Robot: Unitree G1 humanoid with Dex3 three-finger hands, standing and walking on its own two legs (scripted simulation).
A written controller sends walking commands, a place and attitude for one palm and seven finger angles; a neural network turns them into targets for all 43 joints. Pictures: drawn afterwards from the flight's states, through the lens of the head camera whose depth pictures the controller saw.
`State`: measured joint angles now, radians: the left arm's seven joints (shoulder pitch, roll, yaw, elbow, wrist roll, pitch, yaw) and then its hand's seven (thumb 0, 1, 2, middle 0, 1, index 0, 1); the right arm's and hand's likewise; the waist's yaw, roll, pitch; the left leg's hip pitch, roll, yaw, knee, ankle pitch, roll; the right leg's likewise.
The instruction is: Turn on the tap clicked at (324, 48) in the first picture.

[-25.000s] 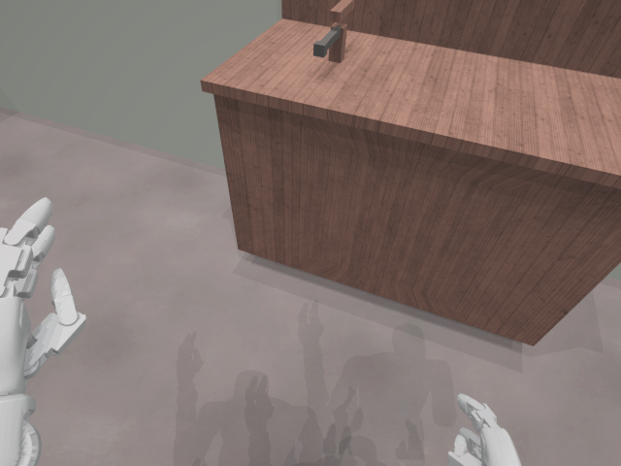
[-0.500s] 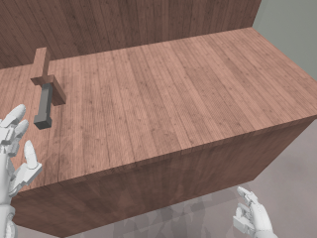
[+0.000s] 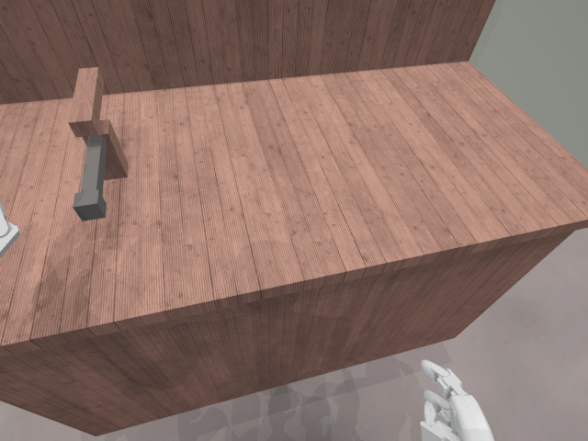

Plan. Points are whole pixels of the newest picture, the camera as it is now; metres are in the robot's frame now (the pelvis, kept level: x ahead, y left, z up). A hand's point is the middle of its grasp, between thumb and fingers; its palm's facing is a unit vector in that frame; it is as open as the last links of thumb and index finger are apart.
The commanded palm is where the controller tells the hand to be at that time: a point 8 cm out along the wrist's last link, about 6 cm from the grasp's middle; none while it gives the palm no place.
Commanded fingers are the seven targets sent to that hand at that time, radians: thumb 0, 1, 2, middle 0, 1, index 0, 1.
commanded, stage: look again from close up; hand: left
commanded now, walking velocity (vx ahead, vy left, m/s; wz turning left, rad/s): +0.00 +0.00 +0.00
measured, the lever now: (90, 205) +0.36 +0.30 +0.11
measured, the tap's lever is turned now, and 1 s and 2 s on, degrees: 0 0 0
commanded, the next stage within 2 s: come to a stop and stand still in 0.08 s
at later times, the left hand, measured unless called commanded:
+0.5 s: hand (13, 278) +0.21 +0.28 +0.18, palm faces +0.42 -0.86 -0.30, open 7.4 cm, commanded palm +0.14 +0.31 +0.18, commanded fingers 0.00 0.90 0.90 -0.20 -0.30 -0.20 -0.30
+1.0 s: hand (55, 297) +0.21 +0.26 +0.15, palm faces +0.39 -0.84 -0.37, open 7.4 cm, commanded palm +0.16 +0.27 +0.18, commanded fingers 0.00 0.90 0.90 -0.20 -0.30 -0.20 -0.30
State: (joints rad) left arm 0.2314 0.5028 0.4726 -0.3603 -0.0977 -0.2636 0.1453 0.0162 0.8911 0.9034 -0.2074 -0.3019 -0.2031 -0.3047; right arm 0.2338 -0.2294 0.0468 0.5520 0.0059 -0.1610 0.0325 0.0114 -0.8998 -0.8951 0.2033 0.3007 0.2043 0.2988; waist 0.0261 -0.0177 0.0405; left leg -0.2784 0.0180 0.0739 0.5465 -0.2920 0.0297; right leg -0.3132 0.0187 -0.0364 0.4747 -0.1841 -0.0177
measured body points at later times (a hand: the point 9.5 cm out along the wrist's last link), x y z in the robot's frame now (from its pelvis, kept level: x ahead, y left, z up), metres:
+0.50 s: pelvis -0.01 +0.02 +0.00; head +0.01 +0.05 +0.45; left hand +0.19 +0.32 +0.20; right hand +0.19 -0.17 -0.07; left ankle +0.00 +0.09 -0.74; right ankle +0.02 -0.10 -0.74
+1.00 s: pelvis -0.01 +0.00 +0.00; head +0.00 +0.00 +0.45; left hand +0.19 +0.30 +0.17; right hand +0.14 -0.24 -0.08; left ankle +0.00 +0.09 -0.74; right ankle +0.02 -0.10 -0.74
